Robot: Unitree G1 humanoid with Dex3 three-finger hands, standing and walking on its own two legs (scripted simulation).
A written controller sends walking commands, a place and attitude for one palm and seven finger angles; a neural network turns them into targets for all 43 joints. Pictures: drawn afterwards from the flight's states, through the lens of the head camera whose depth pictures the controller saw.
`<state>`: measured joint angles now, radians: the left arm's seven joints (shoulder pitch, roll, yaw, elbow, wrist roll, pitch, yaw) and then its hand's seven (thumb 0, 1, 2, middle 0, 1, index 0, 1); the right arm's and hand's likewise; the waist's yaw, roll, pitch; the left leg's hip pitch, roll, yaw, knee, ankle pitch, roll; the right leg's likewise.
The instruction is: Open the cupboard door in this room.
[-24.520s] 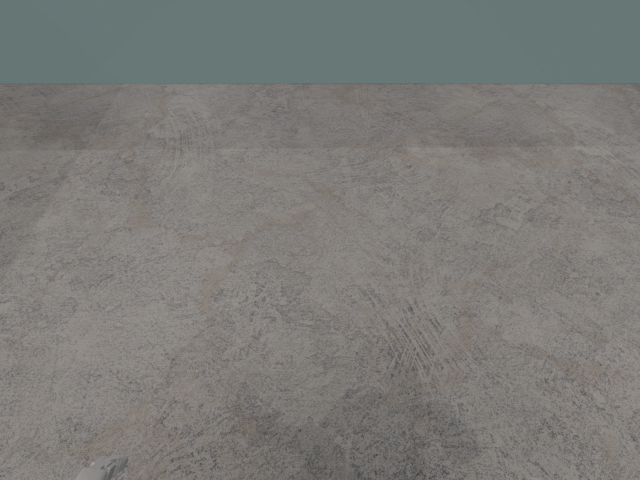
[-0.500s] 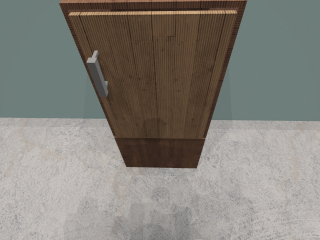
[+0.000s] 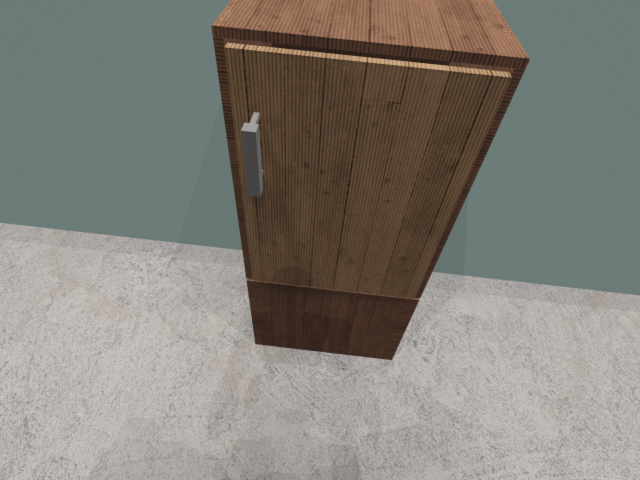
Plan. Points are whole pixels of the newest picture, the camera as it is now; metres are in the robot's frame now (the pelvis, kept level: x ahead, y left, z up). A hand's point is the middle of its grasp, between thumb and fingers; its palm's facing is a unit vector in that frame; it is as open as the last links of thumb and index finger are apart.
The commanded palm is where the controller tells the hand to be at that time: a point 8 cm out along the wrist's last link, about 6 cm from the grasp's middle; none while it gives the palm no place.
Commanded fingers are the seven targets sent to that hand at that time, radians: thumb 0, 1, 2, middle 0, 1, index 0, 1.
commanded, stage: come to a stop and stand still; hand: left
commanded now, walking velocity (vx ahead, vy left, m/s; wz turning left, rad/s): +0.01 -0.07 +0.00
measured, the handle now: (255, 154) +0.61 +0.17 +0.06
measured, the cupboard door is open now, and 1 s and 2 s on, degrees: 0 0 0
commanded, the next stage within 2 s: look again from close up in 0.04 s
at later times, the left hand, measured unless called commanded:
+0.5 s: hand out of the picture +0.02 +0.16 -0.17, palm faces +0.00 -0.97 -0.24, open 7.3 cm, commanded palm none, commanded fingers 0.00 0.90 0.90 -0.20 -0.30 -0.20 -0.30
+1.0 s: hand out of the picture +0.01 +0.17 -0.19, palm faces +0.01 -0.98 -0.18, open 7.4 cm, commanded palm none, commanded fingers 0.00 0.90 0.90 -0.20 -0.30 -0.20 -0.30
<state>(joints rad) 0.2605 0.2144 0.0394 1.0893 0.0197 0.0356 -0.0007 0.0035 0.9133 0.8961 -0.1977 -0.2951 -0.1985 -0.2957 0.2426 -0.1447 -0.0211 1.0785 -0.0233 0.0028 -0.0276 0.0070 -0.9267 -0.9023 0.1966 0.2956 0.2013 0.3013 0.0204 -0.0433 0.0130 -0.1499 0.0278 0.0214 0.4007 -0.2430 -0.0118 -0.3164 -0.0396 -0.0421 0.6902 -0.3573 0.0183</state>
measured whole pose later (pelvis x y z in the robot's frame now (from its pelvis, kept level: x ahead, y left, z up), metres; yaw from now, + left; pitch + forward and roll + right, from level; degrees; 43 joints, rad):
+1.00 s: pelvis +0.02 -0.01 -0.02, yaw -2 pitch +0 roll +1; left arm 0.34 0.17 0.03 1.09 0.02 0.00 0.00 0.00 0.91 0.90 -0.20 -0.30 -0.20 -0.30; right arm 0.33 -0.15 0.00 1.09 -0.03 -0.03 -0.02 0.01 -0.91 -0.90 0.19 0.30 0.20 0.30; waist 0.00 -0.02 0.02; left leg -0.20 0.05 0.05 0.60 -0.39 -0.03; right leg -0.23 -0.01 -0.03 0.63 -0.40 -0.03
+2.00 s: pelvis +0.04 +0.01 -0.01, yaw -3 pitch -1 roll -1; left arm 0.27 0.19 0.00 0.97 0.02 0.01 0.03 0.00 0.91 0.90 -0.20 -0.30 -0.20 -0.30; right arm 0.26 -0.18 0.00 0.99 -0.02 0.00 -0.01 0.00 -0.93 -0.90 0.20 0.30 0.20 0.30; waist 0.00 0.00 0.03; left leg -0.29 0.00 0.06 0.55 -0.25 0.04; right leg -0.20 -0.02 -0.07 0.53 -0.31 -0.01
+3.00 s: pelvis +0.07 +0.00 +0.00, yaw -3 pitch +0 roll +1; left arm 0.34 0.24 0.10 0.57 -0.06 0.02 0.04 0.01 0.90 0.89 -0.20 -0.30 -0.20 -0.30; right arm 0.23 -0.24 0.00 0.95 0.01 -0.12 -0.04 0.01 -0.91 -0.90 0.20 0.30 0.20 0.30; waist 0.01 -0.02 0.04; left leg -0.20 -0.02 0.07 0.43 -0.23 0.02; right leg -0.18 -0.03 -0.06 0.52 -0.32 -0.03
